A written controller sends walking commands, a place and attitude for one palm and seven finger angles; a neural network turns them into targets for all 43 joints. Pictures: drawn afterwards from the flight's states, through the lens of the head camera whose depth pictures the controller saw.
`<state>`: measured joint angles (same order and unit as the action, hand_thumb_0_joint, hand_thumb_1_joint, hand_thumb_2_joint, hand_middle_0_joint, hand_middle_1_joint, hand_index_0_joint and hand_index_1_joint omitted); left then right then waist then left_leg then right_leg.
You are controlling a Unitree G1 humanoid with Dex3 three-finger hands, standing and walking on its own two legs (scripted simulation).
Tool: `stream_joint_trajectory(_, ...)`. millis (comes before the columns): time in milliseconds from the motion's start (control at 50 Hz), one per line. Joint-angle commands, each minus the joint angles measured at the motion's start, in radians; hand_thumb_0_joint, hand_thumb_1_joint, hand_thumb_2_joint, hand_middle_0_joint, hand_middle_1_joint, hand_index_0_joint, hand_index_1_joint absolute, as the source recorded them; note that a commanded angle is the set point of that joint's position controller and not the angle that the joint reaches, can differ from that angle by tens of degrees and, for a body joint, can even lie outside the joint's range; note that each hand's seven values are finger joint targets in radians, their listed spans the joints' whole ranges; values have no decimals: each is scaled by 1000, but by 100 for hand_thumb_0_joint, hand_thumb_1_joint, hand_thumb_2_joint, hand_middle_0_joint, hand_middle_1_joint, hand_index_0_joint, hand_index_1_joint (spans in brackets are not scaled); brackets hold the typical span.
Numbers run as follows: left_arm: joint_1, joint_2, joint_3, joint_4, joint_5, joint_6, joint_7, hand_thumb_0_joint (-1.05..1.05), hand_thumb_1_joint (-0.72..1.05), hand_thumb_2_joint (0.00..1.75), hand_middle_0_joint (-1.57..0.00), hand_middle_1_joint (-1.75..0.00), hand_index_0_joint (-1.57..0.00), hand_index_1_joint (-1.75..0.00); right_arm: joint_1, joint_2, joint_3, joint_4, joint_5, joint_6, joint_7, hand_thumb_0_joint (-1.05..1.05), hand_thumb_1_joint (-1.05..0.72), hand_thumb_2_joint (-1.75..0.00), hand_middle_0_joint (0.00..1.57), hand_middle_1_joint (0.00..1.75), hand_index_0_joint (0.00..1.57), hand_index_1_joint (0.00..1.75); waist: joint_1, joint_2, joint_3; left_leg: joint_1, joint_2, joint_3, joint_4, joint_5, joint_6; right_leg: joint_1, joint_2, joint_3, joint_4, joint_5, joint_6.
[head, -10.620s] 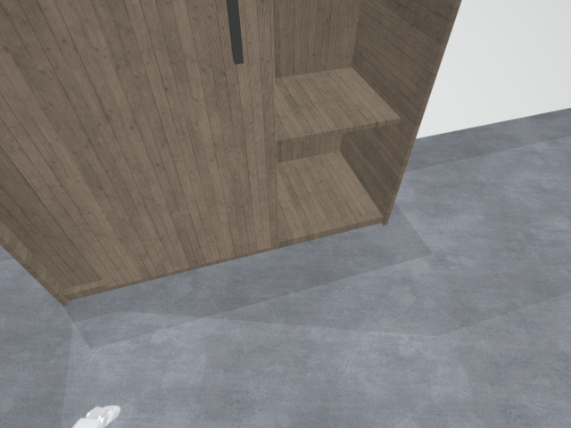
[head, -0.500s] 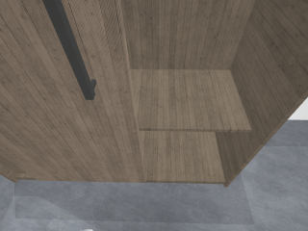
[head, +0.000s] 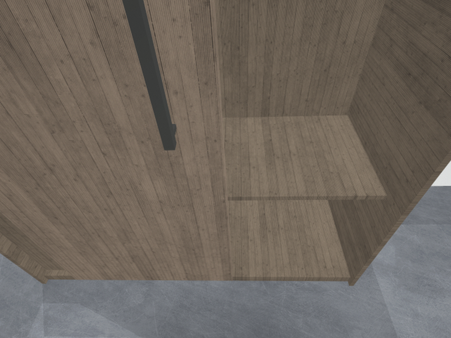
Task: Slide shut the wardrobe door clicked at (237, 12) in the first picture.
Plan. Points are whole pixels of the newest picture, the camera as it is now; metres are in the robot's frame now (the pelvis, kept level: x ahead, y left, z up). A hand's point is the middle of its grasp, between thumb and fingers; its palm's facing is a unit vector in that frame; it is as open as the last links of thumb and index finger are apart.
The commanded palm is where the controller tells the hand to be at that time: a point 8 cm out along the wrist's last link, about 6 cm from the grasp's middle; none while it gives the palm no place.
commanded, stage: come to a stop and stand still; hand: left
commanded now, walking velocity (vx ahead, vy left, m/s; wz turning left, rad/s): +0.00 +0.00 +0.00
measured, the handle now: (154, 66) +0.47 +0.14 +0.27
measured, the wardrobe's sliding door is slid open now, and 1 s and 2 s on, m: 0.51 0.51 0.51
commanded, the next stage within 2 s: look again from close up in 0.96 s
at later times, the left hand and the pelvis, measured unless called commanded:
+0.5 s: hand out of the picture +0.04 +0.14 -0.16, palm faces +0.01 -0.97 -0.24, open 7.3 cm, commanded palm none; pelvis +0.04 -0.03 +0.01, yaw +0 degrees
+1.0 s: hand out of the picture +0.07 +0.12 -0.16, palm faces +0.02 -0.97 -0.24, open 7.3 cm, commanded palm none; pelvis +0.06 -0.06 +0.01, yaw +1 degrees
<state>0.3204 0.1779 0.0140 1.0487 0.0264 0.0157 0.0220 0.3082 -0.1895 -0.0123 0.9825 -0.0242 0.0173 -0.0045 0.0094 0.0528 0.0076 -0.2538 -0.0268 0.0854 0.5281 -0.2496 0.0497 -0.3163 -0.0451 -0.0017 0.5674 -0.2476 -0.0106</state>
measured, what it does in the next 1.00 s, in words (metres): shifts its weight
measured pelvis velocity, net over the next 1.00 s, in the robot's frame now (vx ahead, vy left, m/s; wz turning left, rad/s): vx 0.06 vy -0.06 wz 0.01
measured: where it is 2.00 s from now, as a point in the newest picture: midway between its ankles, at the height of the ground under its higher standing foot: outside the picture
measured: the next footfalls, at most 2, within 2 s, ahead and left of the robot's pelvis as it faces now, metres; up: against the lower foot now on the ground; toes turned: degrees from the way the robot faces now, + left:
none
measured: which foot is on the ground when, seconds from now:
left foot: down 0.00-1.00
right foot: down 0.00-1.00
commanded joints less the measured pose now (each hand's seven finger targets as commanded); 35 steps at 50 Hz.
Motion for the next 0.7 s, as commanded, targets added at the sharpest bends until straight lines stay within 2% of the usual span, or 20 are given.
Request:
stream_joint_trajectory(0, 37, 79, 6, -30, -3, -23, 2, 0, 90, 90, -20, -30, -20, -30, -13, -121, -16, -56, 3, -33, -8, 0, -90, -90, 20, 30, 20, 30, 9, -11, 79, -120, 161, -232, -312, -315, 16, 21, -5, 25, -73, -89, -23)
stream_joint_trajectory(40, 31, 81, 5, -23, -3, -28, 4, 0, 90, 90, -20, -30, -20, -30, -1, -114, -15, -40, 5, -34, -7, 0, -90, -90, 20, 30, 20, 30, 0, -49, 72, -89, 146, -217, -293, -282, 11, 12, -16, 54, -108, -97, -25)
stream_joint_trajectory(100, 26, 88, 3, -13, -5, -34, 5, 0, 90, 90, -20, -30, -20, -30, 15, -108, -10, -18, 5, -35, -6, 0, -90, -90, 20, 30, 20, 30, -10, -65, 77, -53, 126, -194, -273, -243, 2, -25, -28, 94, -149, -144, -28)
stream_joint_trajectory(160, 17, 89, 1, -4, -6, -39, 7, 0, 90, 90, -20, -30, -20, -30, 36, -94, -5, 6, 6, -38, -7, 0, -90, -90, 20, 30, 20, 30, -17, -83, 66, -27, 123, -185, -267, -191, 0, -24, -34, 104, -164, -130, -30)
stream_joint_trajectory(240, 22, 87, -3, 14, -10, -50, 10, 0, 90, 90, -20, -30, -20, -30, 47, -77, 4, 34, 10, -51, -9, 0, -90, -90, 20, 30, 20, 30, -21, -83, 37, 29, 108, -143, -222, -49, -10, -4, -51, 126, -178, -39, -30)
stream_joint_trajectory(260, 18, 87, -3, 16, -11, -51, 11, 0, 90, 90, -20, -30, -20, -30, 48, -67, 6, 41, 10, -50, -11, 0, -90, -90, 20, 30, 20, 30, -20, -85, 50, 24, 108, -137, -222, -40, -11, 0, -52, 123, -187, -37, -31)
stream_joint_trajectory(380, 18, 83, -4, 40, -14, -59, 15, 0, 90, 90, -20, -30, -20, -30, 51, -60, 14, 78, 12, -61, -17, 0, -90, -90, 20, 30, 20, 30, -14, -63, 16, 59, 110, -113, -199, 96, -22, 63, -59, 121, -167, 132, -33)
stream_joint_trajectory(440, 12, 87, -4, 50, -16, -61, 16, 0, 90, 90, -20, -30, -20, -30, 54, -57, 15, 95, 11, -61, -21, 0, -90, -90, 20, 30, 20, 30, -16, -54, 8, 73, 113, -107, -192, 126, -28, 89, -62, 119, -164, 197, -37)
stream_joint_trajectory(460, 9, 89, -5, 51, -16, -61, 17, 0, 90, 90, -20, -30, -20, -30, 52, -49, 16, 99, 12, -58, -21, 0, -90, -90, 20, 30, 20, 30, -13, -70, 17, 66, 115, -103, -191, 118, -28, 96, -63, 113, -170, 202, -36)
stream_joint_trajectory(600, -1, 98, -7, 51, -17, -63, 19, 0, 90, 90, -20, -30, -20, -30, 49, -54, 17, 119, 12, -50, -22, 0, -90, -90, 20, 30, 20, 30, -18, -80, 23, 87, 113, -91, -183, 122, -40, 112, -69, 118, -188, 257, -40)
stream_joint_trajectory(680, -8, 104, -6, 47, -18, -65, 21, 0, 90, 90, -20, -30, -20, -30, 49, -57, 16, 122, 12, -49, -23, 0, -90, -90, 20, 30, 20, 30, -18, -71, 6, 101, 116, -89, -179, 148, -44, 140, -69, 112, -185, 319, -40)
